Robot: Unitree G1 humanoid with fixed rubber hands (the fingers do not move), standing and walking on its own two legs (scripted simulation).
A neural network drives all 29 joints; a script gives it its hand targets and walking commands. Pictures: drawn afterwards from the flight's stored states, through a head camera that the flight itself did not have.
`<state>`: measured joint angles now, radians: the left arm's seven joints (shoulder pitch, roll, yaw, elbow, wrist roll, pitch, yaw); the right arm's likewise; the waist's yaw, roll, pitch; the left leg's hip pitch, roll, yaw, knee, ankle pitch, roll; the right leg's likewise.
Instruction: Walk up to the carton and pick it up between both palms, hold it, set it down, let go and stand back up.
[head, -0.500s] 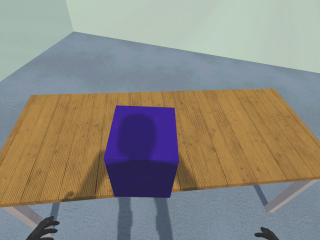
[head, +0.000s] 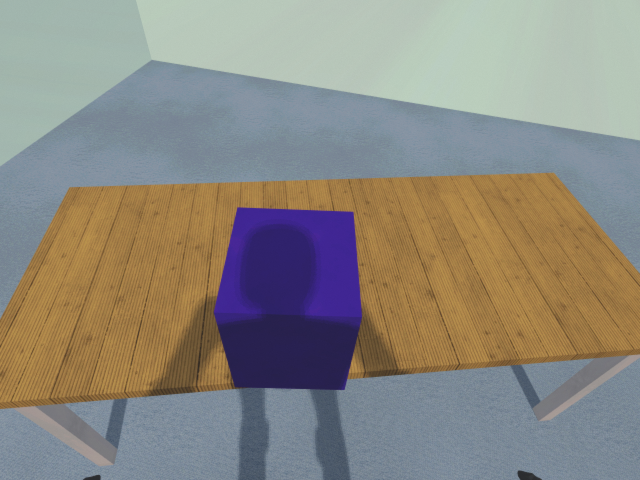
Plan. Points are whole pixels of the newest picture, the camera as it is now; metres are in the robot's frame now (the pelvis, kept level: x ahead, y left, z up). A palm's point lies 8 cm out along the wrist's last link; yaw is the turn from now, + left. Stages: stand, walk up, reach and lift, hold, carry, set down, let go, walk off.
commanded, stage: stand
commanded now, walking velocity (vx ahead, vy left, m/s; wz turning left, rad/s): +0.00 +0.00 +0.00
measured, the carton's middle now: (292, 301) +0.43 +0.04 -0.10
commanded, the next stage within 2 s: none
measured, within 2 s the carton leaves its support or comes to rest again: neither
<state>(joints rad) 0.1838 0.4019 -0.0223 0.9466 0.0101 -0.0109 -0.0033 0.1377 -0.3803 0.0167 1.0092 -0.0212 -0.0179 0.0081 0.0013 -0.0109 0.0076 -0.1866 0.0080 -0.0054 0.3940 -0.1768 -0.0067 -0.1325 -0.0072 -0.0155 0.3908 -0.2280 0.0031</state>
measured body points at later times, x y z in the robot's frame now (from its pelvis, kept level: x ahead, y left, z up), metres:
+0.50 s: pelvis +0.00 +0.00 +0.00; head -0.01 +0.00 +0.45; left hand +0.09 +0.31 -0.12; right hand +0.09 -0.32 -0.11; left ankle +0.02 +0.12 -0.74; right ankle -0.01 -0.12 -0.74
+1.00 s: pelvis +0.00 -0.01 +0.00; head +0.00 +0.00 +0.45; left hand +0.09 +0.31 -0.12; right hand +0.10 -0.32 -0.11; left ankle +0.02 +0.12 -0.74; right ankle -0.01 -0.12 -0.74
